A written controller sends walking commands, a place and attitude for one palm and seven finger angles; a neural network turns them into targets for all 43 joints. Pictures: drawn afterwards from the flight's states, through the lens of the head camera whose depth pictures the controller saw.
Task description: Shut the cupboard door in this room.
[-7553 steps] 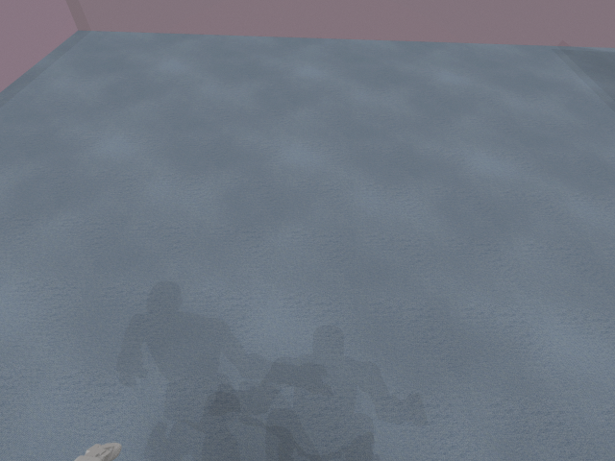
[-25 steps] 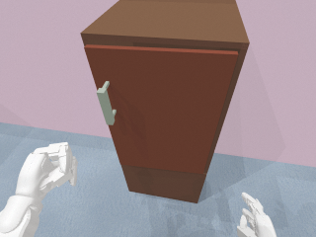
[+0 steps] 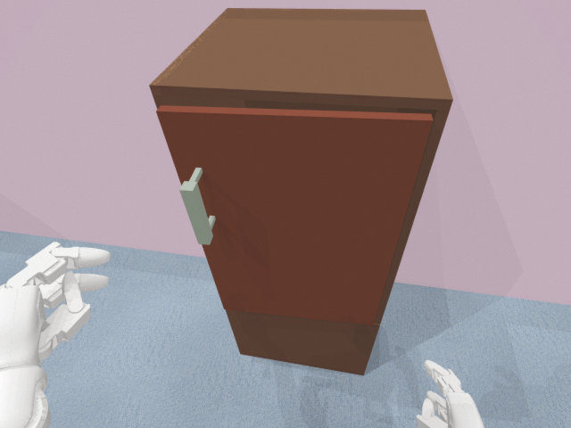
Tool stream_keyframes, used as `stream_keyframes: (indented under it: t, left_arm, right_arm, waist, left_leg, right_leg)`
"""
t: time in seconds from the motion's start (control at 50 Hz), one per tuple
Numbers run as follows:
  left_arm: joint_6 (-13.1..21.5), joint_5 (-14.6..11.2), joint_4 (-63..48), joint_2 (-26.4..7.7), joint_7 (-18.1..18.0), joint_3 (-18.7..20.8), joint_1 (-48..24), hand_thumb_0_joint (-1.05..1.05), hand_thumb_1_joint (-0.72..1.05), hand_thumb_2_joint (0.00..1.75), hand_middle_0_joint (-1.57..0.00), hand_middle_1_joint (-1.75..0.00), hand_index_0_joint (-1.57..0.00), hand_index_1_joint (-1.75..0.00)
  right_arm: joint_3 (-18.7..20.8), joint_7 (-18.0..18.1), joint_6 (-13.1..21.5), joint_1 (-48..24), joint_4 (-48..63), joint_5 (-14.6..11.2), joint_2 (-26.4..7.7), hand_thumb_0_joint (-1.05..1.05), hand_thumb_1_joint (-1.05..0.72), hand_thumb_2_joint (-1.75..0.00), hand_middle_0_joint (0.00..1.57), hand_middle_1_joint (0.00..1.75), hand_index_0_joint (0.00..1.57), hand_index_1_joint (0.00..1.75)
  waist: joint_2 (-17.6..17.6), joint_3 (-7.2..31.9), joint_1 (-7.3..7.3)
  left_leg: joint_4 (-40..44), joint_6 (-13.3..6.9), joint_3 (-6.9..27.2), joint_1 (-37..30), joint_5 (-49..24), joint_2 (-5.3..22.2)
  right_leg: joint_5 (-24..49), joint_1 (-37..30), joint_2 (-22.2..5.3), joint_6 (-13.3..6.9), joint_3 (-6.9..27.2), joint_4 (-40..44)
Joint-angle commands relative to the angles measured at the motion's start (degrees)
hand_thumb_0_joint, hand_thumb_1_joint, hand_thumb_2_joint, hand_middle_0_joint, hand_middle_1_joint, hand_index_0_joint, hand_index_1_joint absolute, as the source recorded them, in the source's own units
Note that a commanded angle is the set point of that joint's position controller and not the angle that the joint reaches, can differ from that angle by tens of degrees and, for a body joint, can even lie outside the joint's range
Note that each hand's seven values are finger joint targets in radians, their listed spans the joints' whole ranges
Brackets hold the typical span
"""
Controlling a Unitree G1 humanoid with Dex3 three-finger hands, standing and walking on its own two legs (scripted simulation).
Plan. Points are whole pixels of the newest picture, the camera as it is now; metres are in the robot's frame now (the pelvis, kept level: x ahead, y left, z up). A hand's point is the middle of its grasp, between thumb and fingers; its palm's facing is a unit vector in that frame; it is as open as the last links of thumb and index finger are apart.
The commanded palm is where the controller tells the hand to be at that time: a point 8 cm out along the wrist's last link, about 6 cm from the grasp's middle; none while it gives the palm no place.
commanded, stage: draw the hand back to the body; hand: left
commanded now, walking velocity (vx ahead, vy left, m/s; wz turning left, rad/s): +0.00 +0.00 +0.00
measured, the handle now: (201, 206) +0.44 +0.22 +0.06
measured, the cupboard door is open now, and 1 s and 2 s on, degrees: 3 3 3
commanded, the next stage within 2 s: step back with the hand held close in 0.60 s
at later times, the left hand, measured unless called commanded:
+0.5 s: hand (71, 305) +0.19 +0.26 +0.15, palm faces +0.48 -0.78 -0.40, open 7.3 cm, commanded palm +0.14 +0.29 +0.17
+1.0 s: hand (68, 308) +0.19 +0.26 +0.15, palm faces +0.38 -0.78 -0.50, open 7.4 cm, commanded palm +0.13 +0.30 +0.17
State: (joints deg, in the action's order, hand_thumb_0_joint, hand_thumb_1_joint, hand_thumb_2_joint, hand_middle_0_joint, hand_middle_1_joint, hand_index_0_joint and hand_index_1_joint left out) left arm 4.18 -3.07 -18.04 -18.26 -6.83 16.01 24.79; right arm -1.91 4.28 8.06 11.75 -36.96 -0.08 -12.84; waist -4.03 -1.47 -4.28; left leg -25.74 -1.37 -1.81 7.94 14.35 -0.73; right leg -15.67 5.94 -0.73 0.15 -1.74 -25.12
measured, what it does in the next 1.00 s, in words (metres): stands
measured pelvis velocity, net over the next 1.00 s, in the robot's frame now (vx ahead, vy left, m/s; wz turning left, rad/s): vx -0.02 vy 0.01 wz -0.02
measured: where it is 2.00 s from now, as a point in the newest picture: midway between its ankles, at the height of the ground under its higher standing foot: outside the picture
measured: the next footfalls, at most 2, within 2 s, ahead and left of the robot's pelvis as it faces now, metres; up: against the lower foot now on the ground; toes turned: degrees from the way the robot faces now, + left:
right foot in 1.92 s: -0.20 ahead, -0.11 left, +0.00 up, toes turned +4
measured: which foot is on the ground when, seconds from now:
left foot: down 0.00-1.00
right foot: down 0.00-1.00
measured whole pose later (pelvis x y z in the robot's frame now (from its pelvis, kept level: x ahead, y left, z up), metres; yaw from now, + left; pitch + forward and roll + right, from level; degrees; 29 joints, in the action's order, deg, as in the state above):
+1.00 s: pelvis -0.02 +0.01 +0.00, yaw -1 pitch +0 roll -1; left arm 8.6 -3.1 -23.6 -22.1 -7.0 21.5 30.5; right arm 1.5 4.5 0.9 10.1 -33.6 -0.5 -14.8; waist -3.8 -0.8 -1.4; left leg -27.3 -1.7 -2.9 14.5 13.3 0.2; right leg -13.3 12.3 0.0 0.5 -0.7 -25.2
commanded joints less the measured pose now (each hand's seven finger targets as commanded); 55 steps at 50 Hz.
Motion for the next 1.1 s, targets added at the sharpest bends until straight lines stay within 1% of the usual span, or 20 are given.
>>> stream_keyframes:
  t: [0.0,0.12,0.2,0.24,0.36,0.4,0.52,0.54,0.58,0.64,0.7,0.72,0.74,0.76,0.78,0.84,0.92,0.96,1.02,1.08]
  left_arm:
    - [4.1,-0.1,-14.0,-11.1,-0.6,7.8,-4.6,0.0,0.9,0.9,-0.47,-0.6,-0.47,-0.6]
    - [3.9,-0.4,-14.0,-13.0,-0.6,11.2,-4.0,0.0,0.9,0.9,-0.31,-0.42,-0.31,-0.42]
    - [4.1,-0.9,-14.0,-12.8,-0.5,12.0,-3.8,0.0,0.9,0.9,-0.2,-0.3,-0.2,-0.3]
    - [3.9,-0.8,-13.1,-10.9,-0.2,10.0,-3.7,0.0,0.9,0.9,-0.2,-0.3,-0.2,-0.3]
    - [3.9,-0.8,-12.9,-11.5,-0.3,9.9,-5.1,0.0,0.9,0.9,-0.2,-0.3,-0.2,-0.3]
    - [4.2,-0.6,-13.8,-12.4,-0.5,10.7,-5.9,0.0,0.9,0.9,-0.2,-0.3,-0.2,-0.3]
    - [4.6,-0.4,-13.7,-13.5,-0.7,12.0,-4.6,0.0,0.9,0.9,-0.2,-0.3,-0.2,-0.3]
    - [4.8,-0.5,-14.2,-12.2,-0.6,10.7,-5.0,0.0,0.9,0.9,-0.2,-0.3,-0.2,-0.3]
    - [4.8,-0.6,-13.2,-12.2,-0.6,10.8,-4.7,0.0,0.9,0.9,-0.2,-0.3,-0.2,-0.3]
    - [4.8,-0.6,-13.2,-11.8,-0.4,10.5,-4.7,0.0,0.9,0.9,-0.2,-0.3,-0.2,-0.3]
    - [5.1,-0.6,-12.9,-12.2,-0.4,10.9,-4.9,0.0,0.9,0.9,-0.2,-0.3,-0.2,-0.3]
    - [7.6,0.2,-15.3,-21.3,-1.3,19.1,-14.4,0.0,0.9,0.9,-0.2,-0.3,-0.2,-0.3]
    - [8.1,-0.1,-12.4,-15.3,-0.6,14.1,-7.4,0.0,0.9,0.9,-0.2,-0.3,-0.2,-0.3]
    - [8.0,-0.1,-10.6,-13.3,-0.2,12.2,-2.5,0.0,0.9,0.9,-0.2,-0.3,-0.2,-0.3]
    - [8.1,0.0,-11.1,-12.4,-0.1,11.2,-0.6,0.0,0.9,0.9,-0.2,-0.3,-0.2,-0.3]
    - [8.5,-0.1,-13.8,-13.5,-0.7,12.2,2.2,0.0,0.9,0.9,-0.2,-0.3,-0.2,-0.3]
    - [8.5,-0.4,-18.0,-17.9,-1.9,16.3,3.3,0.0,0.9,0.9,-0.2,-0.3,-0.2,-0.3]
    - [8.2,-0.6,-19.4,-17.2,-2.0,16.1,4.1,0.0,0.9,0.9,-0.2,-0.3,-0.2,-0.3]
    - [7.6,-0.7,-18.9,-18.3,-2.4,17.5,5.9,0.0,0.9,0.9,-0.2,-0.3,-0.2,-0.3]
    - [7.4,-0.8,-18.3,-16.4,-2.4,15.9,6.9,0.0,0.9,0.9,-0.2,-0.3,-0.2,-0.3]
  right_arm:
    - [2.5,0.1,2.4,-6.9,9.7,-0.1,-5.7,0.0,-0.9,-0.9,0.2,0.3,0.2,0.3]
    - [2.8,0.0,1.7,-7.3,9.6,-0.1,-5.7,0.0,-0.9,-0.9,0.2,0.3,0.2,0.3]
    - [2.9,-0.1,1.0,-7.4,9.9,-0.2,-5.3,0.0,-0.9,-0.9,0.2,0.3,0.2,0.3]
    - [3.0,-0.2,0.8,-7.3,9.6,-0.3,-5.4,0.0,-0.9,-0.9,0.2,0.3,0.2,0.3]
    - [3.1,0.0,0.6,-7.7,9.8,-0.2,-5.6,0.0,-0.9,-0.9,0.2,0.3,0.2,0.3]
    - [3.1,0.1,0.7,-7.9,9.6,-0.1,-5.4,0.0,-0.9,-0.9,0.2,0.3,0.2,0.3]
    - [3.2,0.3,1.6,-8.2,9.2,0.0,-5.4,0.0,-0.9,-0.9,0.2,0.3,0.2,0.3]
    - [3.0,0.1,1.6,-8.1,9.2,-0.1,-5.1,0.0,-0.9,-0.9,0.2,0.3,0.2,0.3]
    - [3.1,0.2,1.6,-8.2,9.2,-0.1,-5.2,0.0,-0.9,-0.9,0.2,0.3,0.2,0.3]
    - [3.2,0.2,1.6,-8.1,9.1,-0.1,-5.2,0.0,-0.9,-0.9,0.2,0.3,0.2,0.3]
    - [3.3,0.1,1.6,-8.2,9.1,-0.2,-5.3,0.0,-0.9,-0.9,0.2,0.3,0.2,0.3]
    - [2.6,-0.2,0.4,-7.7,11.5,-1.2,-6.2,0.0,-0.9,-0.9,0.2,0.3,0.2,0.3]
    - [3.6,-0.1,-0.4,-8.1,10.0,-0.4,-6.3,0.0,-0.9,-0.9,0.2,0.3,0.2,0.3]
    - [4.0,-0.3,-1.1,-7.5,10.3,-0.3,-6.7,0.0,-0.9,-0.9,0.2,0.3,0.2,0.3]
    - [4.2,-0.5,-1.8,-7.3,10.6,-0.3,-6.6,0.0,-0.9,-0.9,0.2,0.3,0.2,0.3]
    - [4.7,-0.3,-3.1,-6.6,10.9,-0.4,-6.8,0.0,-0.9,-0.9,0.2,0.3,0.2,0.3]
    - [5.2,1.0,-4.4,-7.1,12.4,-0.4,-7.7,0.0,-0.9,-0.9,0.2,0.3,0.2,0.3]
    - [5.1,1.2,-5.3,-6.7,13.6,-0.5,-7.4,0.0,-0.9,-0.9,0.2,0.3,0.2,0.3]
    - [5.5,1.5,-6.2,-6.3,14.1,-0.6,-7.8,0.0,-0.9,-0.9,0.2,0.3,0.2,0.3]
    - [5.3,1.3,-6.4,-6.1,14.4,-0.8,-7.6,0.0,-0.9,-0.9,0.2,0.3,0.2,0.3]
  waist:
    - [0.8,6.7,0.13]
    - [-0.3,5.2,-0.24]
    - [1.7,5.4,-0.14]
    - [0.1,4.8,0.3]
    - [2.9,4.2,0.32]
    - [-0.1,4.9,0.22]
    - [-0.4,4.2,-0.15]
    - [-0.7,4.3,0.18]
    - [1.5,3.4,0.18]
    - [0.3,3.6,0.24]
    - [1.6,3.1,0.18]
    - [-1.0,-2.3,2.44]
    - [3.8,0.2,2.55]
    - [6.6,1.0,2.72]
    - [6.7,2.4,2.87]
    - [4.8,7.6,3.28]
    - [0.3,12.0,3.02]
    - [0.4,13.8,3.0]
    - [0.9,13.8,3.01]
    - [1.5,11.5,3.32]
  left_leg:
    - [4.1,0.6,1.7,-3.6,-17.6,2.4]
    - [4.2,0.7,1.2,-3.9,-18.7,2.5]
    - [4.2,0.5,0.9,-3.6,-17.3,2.2]
    - [4.5,0.5,0.6,-4.1,-16.8,2.4]
    - [4.5,-0.1,0.5,-3.7,-14.8,2.0]
    - [4.6,0.0,0.4,-4.2,-13.4,1.8]
    - [4.5,-0.1,0.2,-4.6,-13.2,1.8]
    - [4.9,0.1,0.3,-4.1,-12.8,1.7]
    - [4.8,-0.1,0.3,-3.9,-12.3,1.7]
    - [5.0,-0.1,0.1,-4.2,-12.6,1.8]
    - [5.2,-0.2,0.1,-4.2,-11.3,1.8]
    - [3.3,-0.6,1.2,-0.3,-5.8,2.1]
    - [0.6,-0.9,2.3,1.4,-5.5,2.5]
    - [-1.0,-0.9,2.0,0.7,-5.9,2.4]
    - [-2.0,-0.9,1.7,0.9,-6.2,2.4]
    - [-2.0,-0.5,1.9,0.8,-10.7,3.3]
    - [0.1,-0.5,2.8,-1.0,-23.9,5.3]
    - [0.3,-0.5,3.4,0.1,-28.2,6.2]
    - [0.1,-0.5,3.6,2.5,-27.7,6.8]
    - [1.3,-0.6,4.1,6.9,-19.9,7.1]
  right_leg:
    - [14.3,-0.6,0.0,-0.8,-0.4,3.3]
    - [15.5,-0.3,0.1,-0.7,-0.3,4.4]
    - [15.4,-0.8,0.0,-0.7,-0.3,4.5]
    - [14.6,-0.2,-0.1,-0.6,-0.2,4.7]
    - [13.8,0.0,-0.1,-0.4,0.0,5.6]
    - [12.4,0.2,-0.2,-0.5,0.3,6.0]
    - [12.4,0.6,-0.1,-0.4,0.5,7.0]
    - [11.9,-0.2,-0.2,-0.5,0.3,6.5]
    - [11.4,0.5,0.0,-0.4,0.4,7.0]
    - [11.6,0.3,-0.1,-0.3,0.4,7.0]
    - [10.1,1.0,0.0,-0.3,0.6,7.4]
    - [10.6,6.6,-2.7,-0.6,5.7,11.4]
    - [10.1,7.2,-4.8,-1.2,6.7,11.2]
    - [10.5,8.6,-5.6,-1.6,7.8,11.5]
    - [11.1,9.0,-6.5,-1.8,8.1,11.1]
    - [17.4,6.9,-7.0,-2.0,6.9,7.2]
    - [25.5,4.3,-3.8,-0.3,4.0,1.2]
    - [27.0,2.0,-2.8,0.0,3.4,-1.5]
    - [28.2,1.3,-2.9,0.0,3.8,-2.7]
    - [22.3,2.5,-2.6,0.1,4.4,-2.4]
